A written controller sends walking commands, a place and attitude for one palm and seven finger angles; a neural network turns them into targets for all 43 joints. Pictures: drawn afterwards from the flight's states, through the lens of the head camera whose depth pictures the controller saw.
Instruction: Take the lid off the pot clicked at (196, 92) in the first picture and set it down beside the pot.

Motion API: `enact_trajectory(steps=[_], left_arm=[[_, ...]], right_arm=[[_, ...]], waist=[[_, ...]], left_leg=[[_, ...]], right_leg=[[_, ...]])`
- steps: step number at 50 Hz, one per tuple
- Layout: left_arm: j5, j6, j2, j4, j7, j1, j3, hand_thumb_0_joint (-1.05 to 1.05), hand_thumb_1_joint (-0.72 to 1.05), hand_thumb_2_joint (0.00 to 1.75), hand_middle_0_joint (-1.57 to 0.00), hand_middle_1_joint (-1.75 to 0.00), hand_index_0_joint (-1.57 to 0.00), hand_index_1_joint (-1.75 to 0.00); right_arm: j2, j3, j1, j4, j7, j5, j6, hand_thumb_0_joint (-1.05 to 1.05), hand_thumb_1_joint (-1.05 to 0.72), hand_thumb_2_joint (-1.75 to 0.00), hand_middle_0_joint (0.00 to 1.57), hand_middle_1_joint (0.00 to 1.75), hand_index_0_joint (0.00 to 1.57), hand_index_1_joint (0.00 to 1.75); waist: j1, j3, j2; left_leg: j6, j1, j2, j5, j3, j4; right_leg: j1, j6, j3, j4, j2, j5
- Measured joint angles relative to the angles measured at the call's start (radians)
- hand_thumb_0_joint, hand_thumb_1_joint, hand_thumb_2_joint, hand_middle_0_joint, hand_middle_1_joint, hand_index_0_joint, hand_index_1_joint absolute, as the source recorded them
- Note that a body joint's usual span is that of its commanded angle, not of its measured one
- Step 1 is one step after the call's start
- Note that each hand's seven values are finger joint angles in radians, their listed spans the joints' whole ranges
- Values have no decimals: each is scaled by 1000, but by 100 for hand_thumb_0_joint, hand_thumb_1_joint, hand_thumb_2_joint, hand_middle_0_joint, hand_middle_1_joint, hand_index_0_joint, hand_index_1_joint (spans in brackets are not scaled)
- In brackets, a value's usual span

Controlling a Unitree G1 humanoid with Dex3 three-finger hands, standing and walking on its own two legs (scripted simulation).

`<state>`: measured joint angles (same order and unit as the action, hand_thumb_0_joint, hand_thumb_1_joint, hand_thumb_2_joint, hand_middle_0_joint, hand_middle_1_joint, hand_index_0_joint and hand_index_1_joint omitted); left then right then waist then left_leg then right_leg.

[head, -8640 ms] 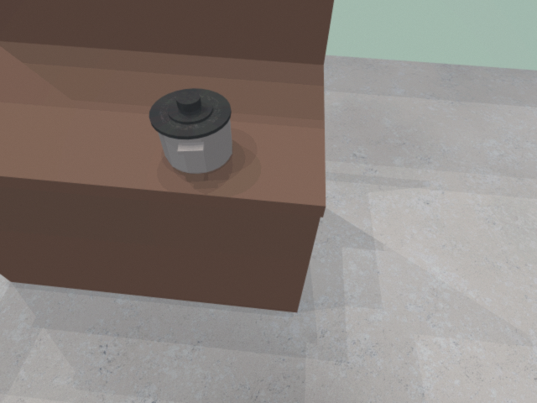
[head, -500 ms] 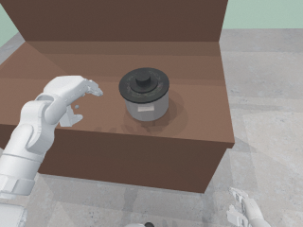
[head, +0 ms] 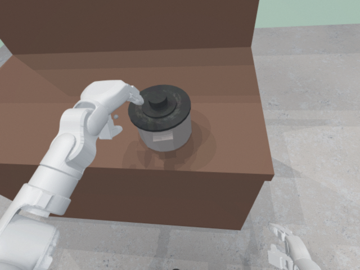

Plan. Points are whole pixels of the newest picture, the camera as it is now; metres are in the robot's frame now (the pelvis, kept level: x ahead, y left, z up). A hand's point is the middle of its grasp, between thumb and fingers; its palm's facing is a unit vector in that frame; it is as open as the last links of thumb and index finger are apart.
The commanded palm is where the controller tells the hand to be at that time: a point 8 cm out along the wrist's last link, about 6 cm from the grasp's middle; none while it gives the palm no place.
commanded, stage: move the open hand above the knob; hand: left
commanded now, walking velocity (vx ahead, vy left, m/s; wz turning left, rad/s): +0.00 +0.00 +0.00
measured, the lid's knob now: (157, 99) +0.51 +0.10 +0.07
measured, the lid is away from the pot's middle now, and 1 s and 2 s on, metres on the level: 0.00 0.00 0.00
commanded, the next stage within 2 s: lower the open fingers around the knob in 1.36 s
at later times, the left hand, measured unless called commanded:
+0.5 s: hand (140, 96) +0.46 +0.12 +0.14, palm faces -0.26 -0.05 -0.96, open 9.9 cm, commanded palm +0.46 +0.12 +0.21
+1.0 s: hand (148, 87) +0.48 +0.11 +0.14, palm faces -0.30 -0.10 -0.95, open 9.9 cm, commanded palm +0.48 +0.11 +0.21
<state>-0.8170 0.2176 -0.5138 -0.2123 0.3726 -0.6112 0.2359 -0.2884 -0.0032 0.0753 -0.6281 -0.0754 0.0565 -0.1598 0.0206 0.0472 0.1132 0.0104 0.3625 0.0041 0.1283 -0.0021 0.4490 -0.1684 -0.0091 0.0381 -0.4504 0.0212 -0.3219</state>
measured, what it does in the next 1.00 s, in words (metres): stands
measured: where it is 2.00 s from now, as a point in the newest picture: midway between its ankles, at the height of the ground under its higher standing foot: outside the picture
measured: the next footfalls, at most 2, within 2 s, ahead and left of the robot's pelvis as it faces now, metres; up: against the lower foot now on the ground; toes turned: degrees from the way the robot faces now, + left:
none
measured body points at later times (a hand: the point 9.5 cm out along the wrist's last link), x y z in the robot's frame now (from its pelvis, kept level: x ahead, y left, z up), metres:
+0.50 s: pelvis +0.01 +0.00 +0.00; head +0.05 -0.04 +0.44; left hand +0.46 +0.12 +0.19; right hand +0.15 -0.26 -0.14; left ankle +0.06 +0.12 -0.74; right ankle -0.06 -0.12 -0.74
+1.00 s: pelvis +0.01 +0.00 +0.00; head +0.05 -0.04 +0.44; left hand +0.49 +0.11 +0.19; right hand +0.09 -0.27 -0.14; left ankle +0.06 +0.12 -0.74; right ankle -0.06 -0.13 -0.74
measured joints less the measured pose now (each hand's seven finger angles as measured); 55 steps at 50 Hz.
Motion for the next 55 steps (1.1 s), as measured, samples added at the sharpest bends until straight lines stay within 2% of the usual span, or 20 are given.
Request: enact_trajectory(steps=[4,8,11,15,21,24,30,34,37,40,45,49,55], left_arm=[[3,32,13,-96,-9,-60,-2,0,-28,144,-86,-8,-86,-8],[-4,66,30,-125,3,-86,28,0,-28,144,-86,-8,-86,-8],[-7,59,37,-131,15,-108,47,0,-28,144,-86,-8,-86,-8],[-1,37,44,-185,9,-154,37,0,-28,144,-86,-8,-86,-8],[-18,73,70,-290,-5,-230,70,0,-28,144,-86,-8,-86,-8],[-21,69,87,-303,-9,-259,85,0,-28,144,-86,-8,-86,-8],[-28,77,130,-476,-35,-368,79,0,-28,144,-86,-8,-86,-8],[-42,85,143,-524,-42,-406,83,0,-28,144,-86,-8,-86,-8],[-45,73,156,-566,-50,-431,58,0,-28,144,-86,-8,-86,-8],[-44,68,155,-614,-55,-434,23,0,-28,144,-86,-8,-86,-8],[-59,79,148,-605,-55,-405,30,0,-28,144,-86,-8,-86,-8],[-49,74,140,-625,-51,-407,16,0,-28,144,-86,-8,-86,-8],[-56,66,123,-606,-49,-422,49,0,-28,144,-86,-8,-86,-8]], right_arm=[[6,6,2,-3,-1,8,-8,1,-91,-90,19,30,20,30],[1,2,10,-3,-3,10,-14,1,-91,-90,19,30,20,30],[-4,-1,13,-9,3,7,-15,1,-91,-90,19,30,20,30],[-5,0,21,-19,10,7,-15,1,-91,-90,19,30,20,30],[-11,-11,45,-30,5,12,-24,1,-91,-90,19,30,20,30],[-14,-17,56,-41,5,8,-18,1,-91,-90,19,30,19,30],[-5,-12,71,-72,11,10,-19,1,-91,-90,19,30,19,30],[-2,-19,93,-78,13,1,-7,1,-91,-90,19,30,20,30],[-1,-20,108,-88,18,-1,-3,1,-91,-90,19,30,20,30],[2,-15,121,-92,23,-1,-8,1,-91,-90,19,30,20,30],[-1,-24,143,-83,25,-2,-10,1,-91,-90,19,30,20,30],[-2,-20,135,-85,36,2,-9,1,-91,-90,19,30,20,30],[-2,-30,132,-75,39,4,12,1,-91,-90,19,30,20,30]], waist=[[-5,-18,-8],[-10,-24,-5],[-15,-22,-5],[-24,-29,-14],[-38,-37,-20],[-43,-38,-17],[-63,-56,-27],[-75,-62,-23],[-81,-71,-22],[-91,-85,-27],[-93,-90,-25],[-93,-81,-32],[-85,-74,-38]], left_leg=[[-3,9,0,4,-1,2],[-4,17,-1,11,3,11],[-4,18,-1,17,4,18],[-5,21,1,19,1,19],[-6,39,2,20,-1,22],[-5,45,2,21,-2,25],[-5,60,4,20,-11,23],[-5,68,6,20,-16,24],[-4,69,9,23,-23,24],[-3,64,12,26,-36,19],[-4,57,14,31,-41,22],[-1,54,16,31,-39,24],[-4,70,14,26,-27,30]], right_leg=[[-12,2,-1,-8,0,-7],[-16,4,3,-14,0,-14],[-15,4,4,-16,0,-18],[-22,4,0,-20,-1,-21],[-41,6,-2,-27,-1,-23],[-48,5,-3,-29,-1,-23],[-71,4,-13,-39,-1,-25],[-82,5,-19,-39,-3,-23],[-87,3,-27,-40,-4,-23],[-89,2,-39,-42,-5,-24],[-83,3,-45,-42,-6,-26],[-79,3,-44,-42,-8,-25],[-87,5,-32,-42,-9,-22]])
